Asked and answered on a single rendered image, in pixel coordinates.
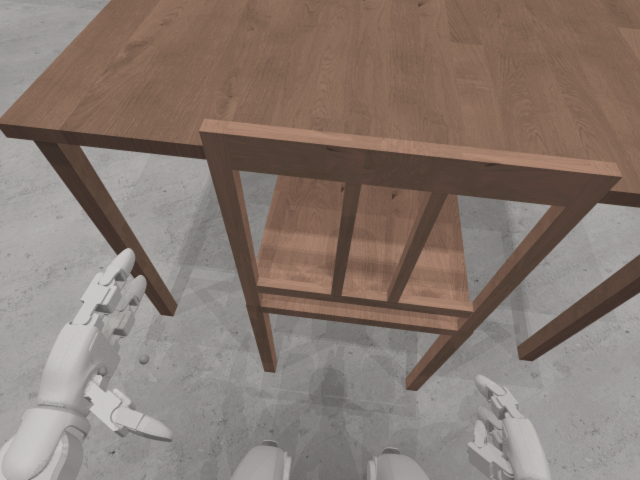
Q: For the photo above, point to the right robot hand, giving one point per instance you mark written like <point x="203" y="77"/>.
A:
<point x="515" y="439"/>

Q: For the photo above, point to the left robot forearm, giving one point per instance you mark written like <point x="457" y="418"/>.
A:
<point x="47" y="446"/>

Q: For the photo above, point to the table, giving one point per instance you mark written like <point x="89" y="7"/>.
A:
<point x="549" y="77"/>

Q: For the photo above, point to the right robot shin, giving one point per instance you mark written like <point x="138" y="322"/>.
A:
<point x="390" y="451"/>

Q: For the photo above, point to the left robot hand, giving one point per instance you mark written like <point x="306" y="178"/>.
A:
<point x="89" y="342"/>

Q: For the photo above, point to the chair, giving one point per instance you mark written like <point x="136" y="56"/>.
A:
<point x="366" y="230"/>

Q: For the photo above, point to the right robot thigh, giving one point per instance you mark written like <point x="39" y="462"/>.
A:
<point x="394" y="467"/>

